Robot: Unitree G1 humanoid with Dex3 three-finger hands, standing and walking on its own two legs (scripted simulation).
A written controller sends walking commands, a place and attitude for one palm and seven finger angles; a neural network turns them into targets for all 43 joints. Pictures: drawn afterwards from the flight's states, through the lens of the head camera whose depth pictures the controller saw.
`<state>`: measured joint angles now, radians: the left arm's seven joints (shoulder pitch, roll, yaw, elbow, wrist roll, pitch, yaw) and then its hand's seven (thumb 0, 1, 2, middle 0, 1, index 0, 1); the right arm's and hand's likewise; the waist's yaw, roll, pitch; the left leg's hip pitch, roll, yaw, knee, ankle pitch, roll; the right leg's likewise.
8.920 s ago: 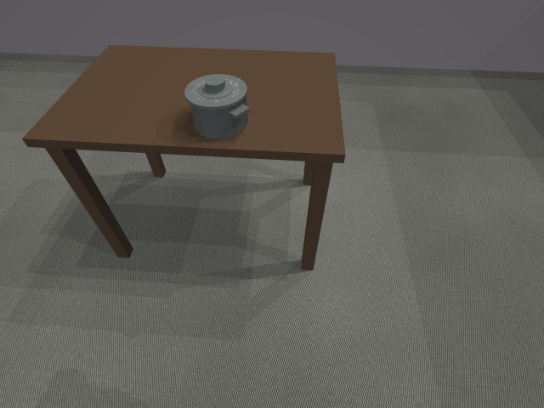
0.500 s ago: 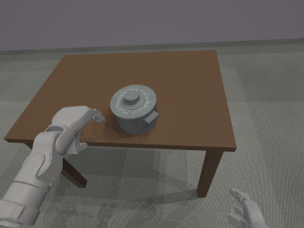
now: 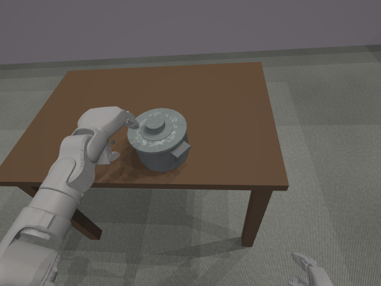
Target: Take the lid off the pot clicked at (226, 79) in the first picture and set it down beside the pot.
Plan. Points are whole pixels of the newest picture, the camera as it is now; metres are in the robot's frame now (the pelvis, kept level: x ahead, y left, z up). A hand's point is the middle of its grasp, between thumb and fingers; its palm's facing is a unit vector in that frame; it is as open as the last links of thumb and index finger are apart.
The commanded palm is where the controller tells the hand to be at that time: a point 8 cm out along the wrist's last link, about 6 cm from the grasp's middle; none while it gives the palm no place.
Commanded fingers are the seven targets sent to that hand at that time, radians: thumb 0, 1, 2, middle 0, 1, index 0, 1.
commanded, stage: move the open hand above the knob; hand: left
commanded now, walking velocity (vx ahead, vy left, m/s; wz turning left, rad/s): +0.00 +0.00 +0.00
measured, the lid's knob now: (155, 123) +0.52 +0.12 +0.03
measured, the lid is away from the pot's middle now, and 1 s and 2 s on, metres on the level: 0.00 0.00 0.00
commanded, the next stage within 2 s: lower the open fingers around the knob in 1.44 s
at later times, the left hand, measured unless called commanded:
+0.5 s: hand (141, 122) +0.45 +0.14 +0.10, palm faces -0.31 -0.02 -0.95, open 9.9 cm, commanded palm +0.45 +0.15 +0.16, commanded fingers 0.00 -0.25 1.34 -0.83 -0.08 -0.83 -0.08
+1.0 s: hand (150, 112) +0.49 +0.12 +0.10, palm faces -0.32 -0.03 -0.95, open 10.0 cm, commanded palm +0.48 +0.13 +0.16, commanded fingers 0.00 -0.25 1.34 -0.83 -0.08 -0.83 -0.08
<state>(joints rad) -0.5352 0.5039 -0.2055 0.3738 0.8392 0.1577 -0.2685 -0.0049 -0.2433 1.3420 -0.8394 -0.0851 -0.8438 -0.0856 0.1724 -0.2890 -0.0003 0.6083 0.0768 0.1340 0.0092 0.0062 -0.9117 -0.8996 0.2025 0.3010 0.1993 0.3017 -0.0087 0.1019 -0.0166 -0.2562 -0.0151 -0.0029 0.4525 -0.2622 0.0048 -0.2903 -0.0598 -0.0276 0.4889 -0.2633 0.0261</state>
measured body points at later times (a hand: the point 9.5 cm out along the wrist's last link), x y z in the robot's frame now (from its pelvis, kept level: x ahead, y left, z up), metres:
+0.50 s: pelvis +0.01 +0.00 +0.00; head +0.05 -0.04 +0.44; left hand +0.46 +0.13 +0.15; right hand +0.11 -0.25 -0.14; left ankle -0.02 +0.12 -0.74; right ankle -0.01 -0.14 -0.74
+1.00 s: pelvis +0.01 +0.01 +0.00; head +0.06 -0.03 +0.44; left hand +0.50 +0.12 +0.15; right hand +0.05 -0.25 -0.15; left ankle -0.02 +0.12 -0.74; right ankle -0.01 -0.14 -0.74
